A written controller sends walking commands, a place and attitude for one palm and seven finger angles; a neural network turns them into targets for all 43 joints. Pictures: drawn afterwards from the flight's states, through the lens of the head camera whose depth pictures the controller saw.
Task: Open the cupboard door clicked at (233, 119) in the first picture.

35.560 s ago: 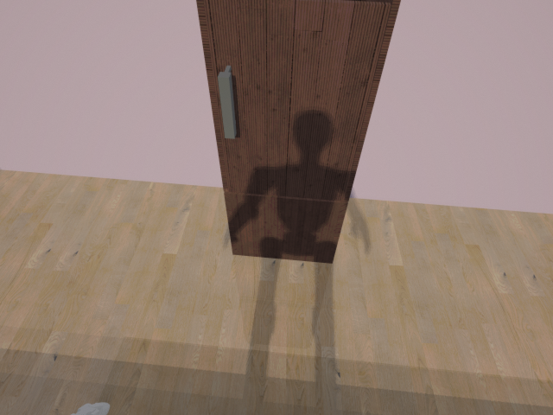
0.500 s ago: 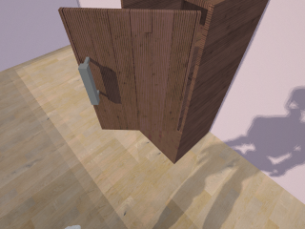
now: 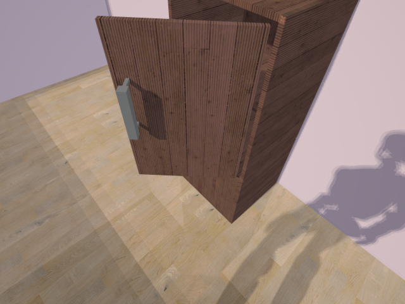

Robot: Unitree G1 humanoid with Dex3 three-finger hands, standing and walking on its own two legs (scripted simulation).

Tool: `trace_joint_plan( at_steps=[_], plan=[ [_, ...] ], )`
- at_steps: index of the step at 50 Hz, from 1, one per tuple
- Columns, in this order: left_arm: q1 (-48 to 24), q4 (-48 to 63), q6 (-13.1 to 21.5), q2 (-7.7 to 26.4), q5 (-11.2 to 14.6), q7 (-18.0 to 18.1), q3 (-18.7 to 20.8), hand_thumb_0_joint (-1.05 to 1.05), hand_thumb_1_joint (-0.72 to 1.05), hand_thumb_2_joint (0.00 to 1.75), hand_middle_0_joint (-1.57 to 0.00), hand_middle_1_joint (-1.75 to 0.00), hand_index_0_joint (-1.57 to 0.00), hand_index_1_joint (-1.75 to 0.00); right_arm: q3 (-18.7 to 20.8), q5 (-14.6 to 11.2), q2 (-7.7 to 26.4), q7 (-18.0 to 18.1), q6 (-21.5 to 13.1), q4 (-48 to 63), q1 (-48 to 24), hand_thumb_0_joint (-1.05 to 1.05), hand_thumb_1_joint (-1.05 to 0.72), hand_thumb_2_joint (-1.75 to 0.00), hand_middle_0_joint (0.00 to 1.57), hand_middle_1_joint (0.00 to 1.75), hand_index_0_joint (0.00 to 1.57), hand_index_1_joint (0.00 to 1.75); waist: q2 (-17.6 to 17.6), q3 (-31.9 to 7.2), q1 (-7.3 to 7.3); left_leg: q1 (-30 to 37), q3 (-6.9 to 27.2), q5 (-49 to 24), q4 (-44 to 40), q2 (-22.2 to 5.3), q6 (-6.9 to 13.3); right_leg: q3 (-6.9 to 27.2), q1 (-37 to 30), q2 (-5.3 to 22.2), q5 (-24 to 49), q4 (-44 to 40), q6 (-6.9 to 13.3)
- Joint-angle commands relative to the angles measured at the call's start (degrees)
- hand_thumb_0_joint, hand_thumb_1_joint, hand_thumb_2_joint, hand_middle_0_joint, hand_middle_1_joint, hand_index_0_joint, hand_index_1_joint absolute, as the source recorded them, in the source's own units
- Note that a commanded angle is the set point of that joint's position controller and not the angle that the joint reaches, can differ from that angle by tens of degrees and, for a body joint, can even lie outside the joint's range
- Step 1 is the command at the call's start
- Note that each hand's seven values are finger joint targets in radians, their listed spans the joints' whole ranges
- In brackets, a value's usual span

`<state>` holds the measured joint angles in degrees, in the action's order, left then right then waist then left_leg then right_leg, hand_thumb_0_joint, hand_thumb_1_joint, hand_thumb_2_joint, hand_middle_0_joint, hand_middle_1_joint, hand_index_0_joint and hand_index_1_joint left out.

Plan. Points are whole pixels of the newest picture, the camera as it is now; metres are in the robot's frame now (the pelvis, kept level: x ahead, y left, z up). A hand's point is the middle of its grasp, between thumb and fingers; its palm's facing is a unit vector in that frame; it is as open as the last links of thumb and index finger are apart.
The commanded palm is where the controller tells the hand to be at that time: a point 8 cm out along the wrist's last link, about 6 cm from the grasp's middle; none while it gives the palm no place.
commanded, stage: come to a stop and stand still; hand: left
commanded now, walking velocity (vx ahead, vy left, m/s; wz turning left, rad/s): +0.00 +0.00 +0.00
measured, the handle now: (130, 109) +0.60 +0.24 +0.02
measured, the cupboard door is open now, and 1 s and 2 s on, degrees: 46 46 46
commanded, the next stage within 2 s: look again from close up in 0.28 s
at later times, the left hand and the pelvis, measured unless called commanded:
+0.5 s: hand out of the picture -0.02 +0.17 -0.17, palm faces +0.01 -0.98 -0.17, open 7.3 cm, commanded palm none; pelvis -0.01 +0.00 +0.01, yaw +0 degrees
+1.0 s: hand out of the picture -0.01 +0.15 -0.17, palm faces +0.01 -0.99 -0.17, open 7.3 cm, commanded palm none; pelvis +0.00 -0.01 +0.01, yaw +0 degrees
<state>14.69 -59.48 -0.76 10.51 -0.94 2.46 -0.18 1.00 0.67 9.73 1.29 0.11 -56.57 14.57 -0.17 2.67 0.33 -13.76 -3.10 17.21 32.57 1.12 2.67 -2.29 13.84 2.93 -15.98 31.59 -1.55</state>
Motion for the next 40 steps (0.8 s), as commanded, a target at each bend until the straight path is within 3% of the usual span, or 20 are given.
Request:
trace_joint_plan(
  at_steps=[1, 2, 4, 6, 8, 17, 20, 23, 26, 30, 32, 40],
  plan=[
    [1.78, 3.39, 0.79, 5.33, -0.28, -0.07, 1.02, 0.00, 0.90, 0.90, -0.20, -0.30, -0.20, -0.30, 0.81, 0.29, 7.46, -0.23, -1.00, 4.00, 0.64, 0.00, -0.90, -0.90, 0.20, 0.30, 0.20, 0.30, 0.55, 2.38, -0.20, -5.79, 9.69, 0.49, -13.22, -7.76, 0.11, 2.81, -0.16, 2.17, -0.62, -5.00, 3.04],
    [2.01, 3.48, 0.78, 5.53, -0.38, -0.20, 0.99, 0.00, 0.90, 0.90, -0.20, -0.30, -0.20, -0.30, 0.82, 0.40, 7.55, -0.32, -1.07, 3.77, 0.63, 0.00, -0.90, -0.90, 0.20, 0.30, 0.20, 0.30, 2.72, 2.43, -0.36, -6.01, 10.18, 2.46, -14.77, -7.91, 0.25, 2.30, -0.51, 1.90, -0.20, -4.54, 3.03],
    [3.19, 3.13, 0.68, 5.34, -0.42, -0.35, 0.94, 0.00, 0.90, 0.90, -0.20, -0.30, -0.20, -0.30, 0.88, 0.44, 8.23, -0.38, -1.07, 3.77, 0.41, 0.00, -0.90, -0.90, 0.20, 0.30, 0.20, 0.30, 3.55, 2.72, -0.53, -6.98, 11.10, 7.50, -17.27, -8.19, 0.32, 1.81, -0.85, 1.61, 0.00, -4.33, 2.76],
    [4.23, 2.74, 0.77, 5.27, -0.49, -0.51, 0.74, 0.00, 0.90, 0.90, -0.20, -0.30, -0.20, -0.30, 0.88, 0.36, 8.58, -0.45, -1.10, 3.58, 0.33, 0.00, -0.90, -0.90, 0.20, 0.30, 0.20, 0.30, 2.04, 2.41, -0.62, -7.08, 11.33, 9.60, -18.25, -8.08, 0.40, 1.89, -1.18, 1.73, 0.33, -4.99, 2.68],
    [4.88, 2.41, 1.03, 5.28, -0.51, -0.58, 0.71, 0.00, 0.90, 0.90, -0.20, -0.30, -0.20, -0.30, 0.77, 0.34, 8.41, -0.40, -1.34, 2.99, 0.71, 0.00, -0.90, -0.90, 0.20, 0.30, 0.20, 0.30, 1.84, 0.90, -0.72, -5.36, 11.07, 7.35, -18.10, -7.90, 0.50, 2.11, -1.48, 2.11, 1.56, -5.62, 2.70],
    [6.03, 0.45, 1.79, 5.23, -0.37, -0.57, 0.39, 0.00, 0.90, 0.90, -0.20, -0.30, -0.20, -0.30, 0.22, 0.02, 7.30, -0.37, -1.89, -0.23, 1.97, 0.00, -0.90, -0.90, 0.20, 0.30, 0.20, 0.30, -0.38, 0.60, -0.41, -2.53, 8.71, 0.60, -16.75, -7.08, -0.04, 3.29, -1.80, 3.41, 4.67, -8.60, 2.48],
    [6.35, -0.47, 1.93, 4.92, -0.16, -0.54, 0.24, 0.00, 0.90, 0.90, -0.20, -0.30, -0.20, -0.30, -0.08, -0.04, 7.05, -0.26, -2.08, -1.58, 2.14, 0.00, -0.90, -0.90, 0.20, 0.30, 0.20, 0.30, 0.75, -0.25, -0.42, -1.21, 7.94, -2.08, -15.90, -6.87, -0.30, 3.69, -2.04, 3.68, 5.44, -9.00, 2.43],
    [6.17, -0.94, 1.99, 4.70, -0.17, -0.45, 0.18, 0.00, 0.90, 0.90, -0.20, -0.30, -0.20, -0.30, -0.24, -0.14, 6.44, -0.20, -2.03, -2.61, 2.39, 0.00, -0.90, -0.90, 0.20, 0.30, 0.20, 0.30, -0.67, 1.35, -0.40, -1.54, 7.41, -2.80, -15.53, -6.62, -0.48, 4.00, -1.65, 3.80, 5.24, -9.71, 2.44],
    [6.17, -1.40, 2.03, 4.33, -0.07, -0.41, 0.21, 0.00, 0.90, 0.90, -0.20, -0.30, -0.20, -0.30, -0.31, -0.09, 5.93, -0.15, -2.06, -3.65, 2.69, 0.00, -0.90, -0.90, 0.20, 0.30, 0.20, 0.30, 0.53, 1.01, -0.42, -1.26, 7.10, -3.19, -15.48, -6.62, -0.67, 4.05, -1.86, 3.73, 5.27, -9.81, 2.48],
    [6.22, -1.73, 2.24, 4.13, 0.02, -0.31, 0.26, 0.00, 0.90, 0.90, -0.20, -0.30, -0.20, -0.30, -0.46, -0.19, 5.16, -0.05, -2.24, -4.71, 3.07, 0.00, -0.90, -0.90, 0.20, 0.30, 0.20, 0.30, -0.35, -0.35, -0.62, -0.37, 6.44, -6.43, -14.30, -6.48, -0.75, 4.35, -3.10, 3.99, 6.87, -9.96, 2.60],
    [6.20, -1.86, 2.27, 3.96, 0.02, -0.25, 0.24, 0.00, 0.90, 0.90, -0.20, -0.30, -0.20, -0.30, -0.40, -0.22, 4.72, 0.02, -2.18, -5.16, 3.38, 0.00, -0.90, -0.90, 0.20, 0.30, 0.20, 0.30, -1.33, 0.13, -0.63, -0.11, 6.22, -7.08, -13.96, -6.58, -0.73, 4.23, -2.90, 3.95, 6.89, -10.34, 2.59],
    [5.92, -2.01, 2.10, 3.46, 0.13, -0.25, 0.28, 0.00, 0.90, 0.90, -0.20, -0.30, -0.20, -0.30, -0.60, -0.14, 3.98, 0.05, -1.85, -6.42, 3.90, 0.00, -0.90, -0.90, 0.20, 0.30, 0.20, 0.30, 0.40, 2.28, -0.63, -1.53, 6.12, -3.94, -14.68, -6.36, -1.19, 4.57, -2.02, 3.66, 4.26, -11.12, 2.74]
  ],
)
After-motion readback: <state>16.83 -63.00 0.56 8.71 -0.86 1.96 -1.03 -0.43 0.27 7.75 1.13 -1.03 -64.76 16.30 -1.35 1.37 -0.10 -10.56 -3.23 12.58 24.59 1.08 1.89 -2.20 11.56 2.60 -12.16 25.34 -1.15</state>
